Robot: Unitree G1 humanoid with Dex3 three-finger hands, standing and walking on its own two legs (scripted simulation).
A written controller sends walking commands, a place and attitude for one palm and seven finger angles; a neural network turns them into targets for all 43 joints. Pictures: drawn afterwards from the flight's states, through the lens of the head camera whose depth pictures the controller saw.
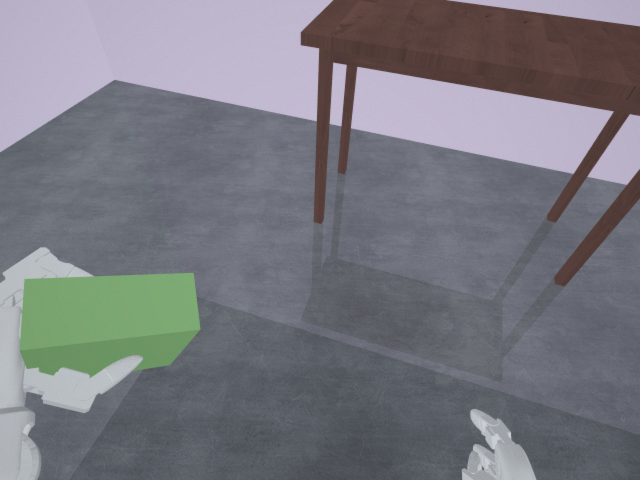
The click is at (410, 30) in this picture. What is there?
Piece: table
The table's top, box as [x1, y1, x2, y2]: [301, 0, 639, 101]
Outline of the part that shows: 301,32 302,45 639,101 639,26 448,0 333,0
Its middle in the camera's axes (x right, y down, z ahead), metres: +0.58 -0.63 +1.22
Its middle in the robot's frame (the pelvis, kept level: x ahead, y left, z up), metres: +1.37 -0.50 +0.03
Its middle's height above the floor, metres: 0.80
